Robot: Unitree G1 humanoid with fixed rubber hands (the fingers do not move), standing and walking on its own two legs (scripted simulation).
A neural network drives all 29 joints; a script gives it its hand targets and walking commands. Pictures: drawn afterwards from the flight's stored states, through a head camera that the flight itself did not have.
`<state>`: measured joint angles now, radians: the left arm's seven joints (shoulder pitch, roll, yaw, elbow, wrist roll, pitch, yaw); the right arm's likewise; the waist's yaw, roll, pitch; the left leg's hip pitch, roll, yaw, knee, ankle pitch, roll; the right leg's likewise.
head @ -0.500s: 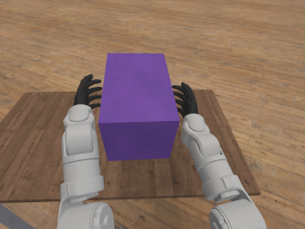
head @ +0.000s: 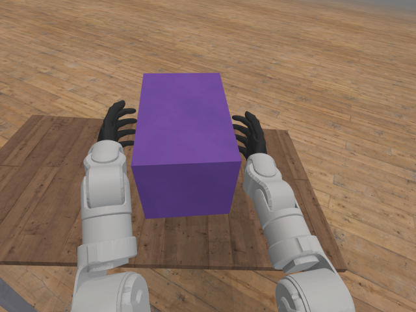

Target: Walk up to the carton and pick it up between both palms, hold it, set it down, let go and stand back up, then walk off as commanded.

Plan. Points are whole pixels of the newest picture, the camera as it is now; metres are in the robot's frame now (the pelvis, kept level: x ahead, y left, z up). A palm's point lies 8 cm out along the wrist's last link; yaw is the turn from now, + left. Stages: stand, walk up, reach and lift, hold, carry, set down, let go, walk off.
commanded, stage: hold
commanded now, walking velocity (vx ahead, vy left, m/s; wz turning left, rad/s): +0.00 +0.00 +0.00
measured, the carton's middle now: (184, 141) +0.44 +0.01 +0.14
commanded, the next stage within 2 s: set down in 1.26 s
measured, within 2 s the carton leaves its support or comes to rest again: neither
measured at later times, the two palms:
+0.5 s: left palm (116, 150) +0.37 +0.13 +0.17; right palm (258, 151) +0.36 -0.13 +0.17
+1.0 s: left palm (119, 152) +0.37 +0.13 +0.16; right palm (258, 156) +0.36 -0.13 +0.16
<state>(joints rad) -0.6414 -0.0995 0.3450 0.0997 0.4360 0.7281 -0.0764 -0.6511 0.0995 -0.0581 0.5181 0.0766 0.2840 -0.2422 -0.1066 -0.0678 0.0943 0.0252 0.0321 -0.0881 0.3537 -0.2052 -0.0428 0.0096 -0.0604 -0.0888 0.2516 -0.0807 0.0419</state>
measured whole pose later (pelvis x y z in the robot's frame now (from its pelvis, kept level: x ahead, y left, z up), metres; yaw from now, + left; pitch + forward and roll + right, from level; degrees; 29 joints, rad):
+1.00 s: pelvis +0.00 -0.01 +0.00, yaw -1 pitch -9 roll -1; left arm -0.63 -0.12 0.35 0.09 0.41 0.70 -0.05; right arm -0.64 0.08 -0.05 0.49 0.08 0.27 -0.24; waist -0.09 -0.09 0.13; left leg 0.02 0.04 -0.07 0.34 -0.20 -0.05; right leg -0.02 -0.05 -0.07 0.26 -0.08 0.03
